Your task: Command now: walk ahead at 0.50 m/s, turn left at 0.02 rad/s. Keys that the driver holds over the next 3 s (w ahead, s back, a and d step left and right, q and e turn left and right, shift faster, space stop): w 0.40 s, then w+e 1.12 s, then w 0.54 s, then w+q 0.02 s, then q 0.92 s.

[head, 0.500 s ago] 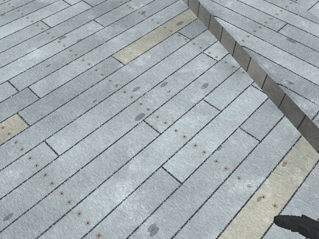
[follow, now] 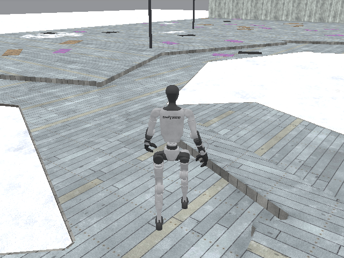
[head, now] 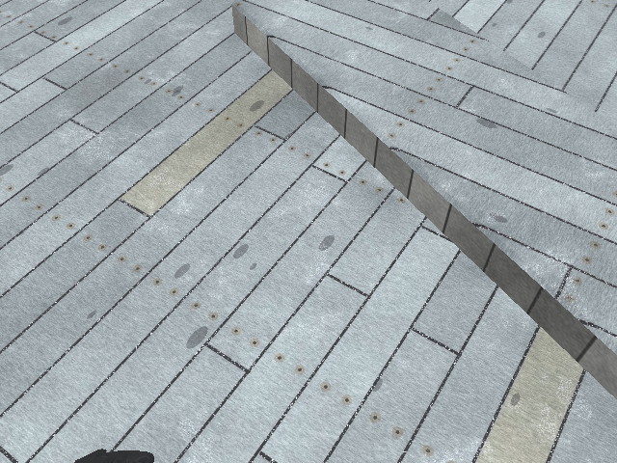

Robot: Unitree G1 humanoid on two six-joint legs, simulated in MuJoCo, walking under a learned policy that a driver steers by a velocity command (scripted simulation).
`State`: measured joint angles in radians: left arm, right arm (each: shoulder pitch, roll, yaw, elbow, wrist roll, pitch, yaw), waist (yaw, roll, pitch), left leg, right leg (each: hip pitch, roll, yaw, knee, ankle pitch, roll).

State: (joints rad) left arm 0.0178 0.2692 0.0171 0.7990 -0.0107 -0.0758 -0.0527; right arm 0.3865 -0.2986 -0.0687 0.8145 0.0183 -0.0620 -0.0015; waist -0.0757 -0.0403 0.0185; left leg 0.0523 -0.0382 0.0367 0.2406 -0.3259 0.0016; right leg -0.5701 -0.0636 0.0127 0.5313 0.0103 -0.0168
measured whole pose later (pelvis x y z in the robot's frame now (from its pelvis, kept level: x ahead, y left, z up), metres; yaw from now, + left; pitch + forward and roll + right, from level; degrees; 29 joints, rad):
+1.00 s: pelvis +0.53 -0.02 +0.00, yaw -17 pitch +1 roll +3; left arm 0.11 0.28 0.06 0.76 -0.02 -0.02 -0.03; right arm 0.29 -0.29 -0.08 0.89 0.00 -0.08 -0.01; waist -0.07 -0.03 0.04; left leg 0.05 -0.01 0.24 0.22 -0.27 -0.01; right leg -0.64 -0.12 0.01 0.71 -0.02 -0.02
